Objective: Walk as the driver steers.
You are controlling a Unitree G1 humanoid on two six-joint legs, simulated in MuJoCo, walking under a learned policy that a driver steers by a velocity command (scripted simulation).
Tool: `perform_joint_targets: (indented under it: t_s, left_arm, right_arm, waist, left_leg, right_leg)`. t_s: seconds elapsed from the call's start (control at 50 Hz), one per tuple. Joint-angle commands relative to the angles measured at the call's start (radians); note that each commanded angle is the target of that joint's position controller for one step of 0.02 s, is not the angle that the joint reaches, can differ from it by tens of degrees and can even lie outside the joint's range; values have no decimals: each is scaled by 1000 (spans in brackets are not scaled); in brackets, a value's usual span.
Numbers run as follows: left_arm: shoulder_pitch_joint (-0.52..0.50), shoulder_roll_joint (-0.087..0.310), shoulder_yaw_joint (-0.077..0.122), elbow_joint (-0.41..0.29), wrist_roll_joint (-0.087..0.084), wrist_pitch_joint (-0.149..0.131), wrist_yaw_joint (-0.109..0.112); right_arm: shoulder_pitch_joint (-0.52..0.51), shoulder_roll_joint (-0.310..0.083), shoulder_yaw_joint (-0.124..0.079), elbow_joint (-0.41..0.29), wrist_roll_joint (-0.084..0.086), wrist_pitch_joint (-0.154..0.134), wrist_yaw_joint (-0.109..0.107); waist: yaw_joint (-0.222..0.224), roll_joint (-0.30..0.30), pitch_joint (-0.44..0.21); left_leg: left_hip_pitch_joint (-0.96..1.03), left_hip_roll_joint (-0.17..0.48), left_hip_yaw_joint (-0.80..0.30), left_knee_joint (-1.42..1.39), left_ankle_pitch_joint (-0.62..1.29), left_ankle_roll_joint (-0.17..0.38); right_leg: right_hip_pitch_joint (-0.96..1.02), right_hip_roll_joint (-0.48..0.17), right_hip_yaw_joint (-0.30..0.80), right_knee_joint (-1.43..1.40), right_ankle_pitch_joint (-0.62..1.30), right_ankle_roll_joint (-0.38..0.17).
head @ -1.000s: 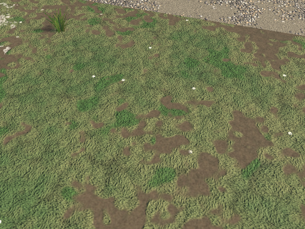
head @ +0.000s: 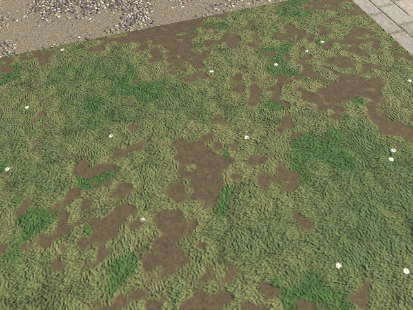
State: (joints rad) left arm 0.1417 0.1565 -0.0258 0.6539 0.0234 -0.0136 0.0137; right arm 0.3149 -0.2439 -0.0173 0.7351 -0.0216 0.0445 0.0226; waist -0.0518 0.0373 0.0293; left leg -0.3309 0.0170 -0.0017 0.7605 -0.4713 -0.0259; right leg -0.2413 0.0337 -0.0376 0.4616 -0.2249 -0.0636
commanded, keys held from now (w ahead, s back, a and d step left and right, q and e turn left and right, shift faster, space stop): q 0.32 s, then w+q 0.42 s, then w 0.20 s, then w+e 0.06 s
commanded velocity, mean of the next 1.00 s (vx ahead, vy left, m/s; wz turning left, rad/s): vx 0.23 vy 0.00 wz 0.43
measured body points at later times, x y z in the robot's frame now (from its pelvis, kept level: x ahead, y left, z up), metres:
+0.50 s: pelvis +0.02 +0.03 +0.00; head +0.04 +0.06 +0.45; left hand +0.09 +0.33 -0.11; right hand +0.18 -0.21 -0.09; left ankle +0.00 +0.11 -0.74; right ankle +0.06 -0.10 -0.68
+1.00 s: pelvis +0.19 +0.07 +0.00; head +0.23 +0.06 +0.45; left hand +0.04 +0.29 -0.11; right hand +0.48 -0.03 -0.10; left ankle +0.22 +0.24 -0.68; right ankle +0.15 -0.06 -0.74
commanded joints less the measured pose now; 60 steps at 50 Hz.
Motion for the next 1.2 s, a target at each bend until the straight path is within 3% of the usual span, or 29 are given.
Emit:
perform_joint_targets:
  t_s: [0.02,0.1,0.18,0.24,0.26,0.28,0.3,0.32,0.34,0.36,0.4,0.52,0.6,0.66,0.68,0.7,0.72,0.74,0.78,0.82,0.88,0.96,1.02,1.08,1.12,1.14,1.16,1.18,1.2]
  left_arm:
    - [3,175,57,-51,-3,-15,18]
    - [38,185,77,-45,-7,1,11]
    - [49,199,94,-39,1,9,5]
    - [28,214,104,-38,-8,17,9]
    - [35,192,101,-45,-4,18,6]
    - [11,125,80,-106,-15,24,2]
    - [-40,162,87,-107,-11,40,8]
    - [-39,168,88,-103,-13,47,6]
    - [-31,185,91,-91,-1,44,-1]
    - [-21,200,98,-86,9,42,-7]
    - [4,209,101,-62,29,43,-26]
    - [-46,181,82,-64,22,31,-51]
    - [-74,179,77,-76,10,11,-50]
    - [16,176,80,-66,-2,-17,-30]
    - [98,176,85,-42,-4,-29,-18]
    - [197,231,101,-23,4,-45,-1]
    - [321,368,129,-19,32,-53,11]
    - [318,406,145,1,41,-53,12]
    - [228,257,110,3,20,-61,-6]
    - [185,194,91,11,15,-74,-9]
    - [239,192,90,65,0,-97,-23]
    - [305,182,86,127,-12,-91,-24]
    - [339,194,88,165,-17,-85,-22]
    - [366,243,100,199,-11,-78,-18]
    - [357,270,106,212,-19,-72,-14]
    - [348,251,100,194,-26,-74,-16]
    - [385,124,72,140,-35,-74,-20]
    - [420,178,91,149,-38,-60,-15]
    - [343,198,98,149,-19,-46,-15]
  right_arm:
    - [34,-101,-38,-46,1,-10,-1]
    - [-30,-85,-43,-82,4,1,6]
    - [-51,-63,-44,-119,6,0,17]
    - [-4,-64,-45,-123,4,-19,16]
    - [20,-125,-58,-130,-11,-32,9]
    - [20,-285,-98,-157,-15,-37,1]
    - [114,-272,-105,-138,-5,-28,-11]
    - [88,-229,-92,-134,-2,-20,-18]
    - [38,-196,-84,-134,4,-11,-21]
    - [-19,-175,-78,-146,6,-5,-21]
    - [-27,-162,-76,-151,10,-9,-19]
    - [55,-192,-95,-129,0,-47,-8]
    - [53,-210,-105,-126,-9,-56,1]
    - [-15,-209,-107,-134,-15,-59,3]
    - [-44,-189,-100,-138,-7,-62,-2]
    - [-68,-141,-92,-149,6,-70,-8]
    - [-108,-45,-63,-203,31,-81,-4]
    - [-113,-98,-69,-205,7,-82,-8]
    - [-103,-114,-73,-170,-16,-84,13]
    - [-76,-95,-66,-130,-16,-82,35]
    - [-122,-95,-57,-129,-22,-75,40]
    - [-267,-66,-31,-172,-27,-77,41]
    - [-394,-24,-1,-201,-10,-82,50]
    - [-346,-53,-11,-184,-4,-92,32]
    - [-130,-106,-38,-111,-22,-108,0]
    - [24,-155,-56,-78,-46,-119,-14]
    - [148,-248,-76,-79,-68,-125,-28]
    - [178,-262,-86,-58,-36,-111,-26]
    - [79,-186,-69,-54,-17,-104,-21]
  waist:
    - [21,-160,-80]
    - [56,-180,-43]
    - [63,-178,-72]
    - [23,-149,-91]
    - [15,-16,-92]
    - [20,270,-54]
    - [-52,215,-85]
    - [-21,152,-60]
    - [9,76,-54]
    - [34,56,-56]
    - [32,68,-60]
    - [-6,79,-29]
    - [-14,94,-30]
    - [55,92,-20]
    - [107,63,-18]
    - [154,-14,-51]
    - [212,-246,-127]
    - [179,-212,-47]
    - [100,-85,67]
    - [79,-136,45]
    - [80,-146,25]
    - [97,-142,41]
    - [134,-161,45]
    - [98,-160,30]
    - [-10,-120,-85]
    - [-72,-98,-197]
    - [-75,108,-383]
    - [-78,166,-436]
    - [-31,64,-251]
  left_leg:
    - [-24,-14,-11,86,28,-9]
    - [-99,-4,17,107,5,-9]
    - [-77,-13,61,16,3,20]
    - [84,-37,69,-256,200,56]
    - [179,64,-113,-387,255,87]
    - [258,327,-521,-457,529,206]
    - [252,368,-554,-455,629,325]
    - [232,324,-486,-433,594,343]
    - [207,255,-422,-445,397,311]
    - [195,195,-385,-473,189,265]
    - [181,141,-377,-518,10,249]
    - [179,130,-430,-538,-79,263]
    - [101,111,-460,-492,-97,268]
    - [-47,68,-473,-445,-103,236]
    - [-130,25,-450,-380,-118,209]
    - [-277,-31,-383,-241,-150,161]
    - [-457,-161,-168,96,-172,104]
    - [-557,-131,-135,276,-105,106]
    - [-526,-59,-151,359,65,118]
    - [-450,-41,-115,354,178,88]
    - [-455,-47,-114,365,247,66]
    - [-463,-9,-26,190,325,40]
    - [-297,-3,67,-41,351,40]
    - [-120,-44,84,-156,312,76]
    - [165,-84,80,-274,355,122]
    - [424,36,-27,-265,311,154]
    - [711,393,-420,-262,270,212]
    - [670,470,-703,-406,241,284]
    - [530,402,-567,-436,162,255]
  right_leg:
    - [68,-257,133,-117,478,-107]
    - [53,-289,126,-110,330,-140]
    - [68,-314,111,-53,375,-150]
    - [-2,-271,39,73,208,-52]
    - [-123,-211,-26,224,31,18]
    - [-409,-15,-121,448,-339,98]
    - [-423,-16,32,606,-442,97]
    - [-442,-29,67,692,-378,99]
    - [-442,-49,84,698,-284,95]
    - [-440,-64,79,653,-213,92]
    - [-424,-52,49,634,-142,101]
    - [-408,-35,41,385,-132,104]
    - [-286,3,27,247,-175,96]
    - [-33,30,31,68,-141,71]
    - [123,23,34,-47,-51,62]
    - [324,-90,142,-80,-102,39]
    - [466,-389,539,-250,-539,-39]
    - [355,-486,780,-334,-708,-97]
    - [213,-388,595,-307,-572,-103]
    - [176,-276,371,-320,-280,-68]
    - [195,-241,235,-308,50,-80]
    - [223,-219,129,-301,322,-93]
    - [176,-193,110,-300,385,-97]
    - [191,-239,134,-205,620,-83]
    - [181,-198,103,59,800,-45]
    - [15,-159,85,274,560,-32]
    - [-251,-52,33,605,-115,-6]
    - [-361,17,95,781,-297,-9]
    - [-423,-46,127,822,-208,-22]
Next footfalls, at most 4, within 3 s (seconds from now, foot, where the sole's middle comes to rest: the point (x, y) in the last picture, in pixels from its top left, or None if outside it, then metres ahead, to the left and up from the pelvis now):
0.26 left None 0.04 0.12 -0.78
0.70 right None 0.19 -0.05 -0.78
1.14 left None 0.34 0.28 -0.78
1.66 right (162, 258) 0.69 0.19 -0.78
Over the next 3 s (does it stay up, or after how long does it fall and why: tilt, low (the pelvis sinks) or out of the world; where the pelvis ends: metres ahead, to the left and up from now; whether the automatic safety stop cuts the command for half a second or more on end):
stays up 1.25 0.27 0.01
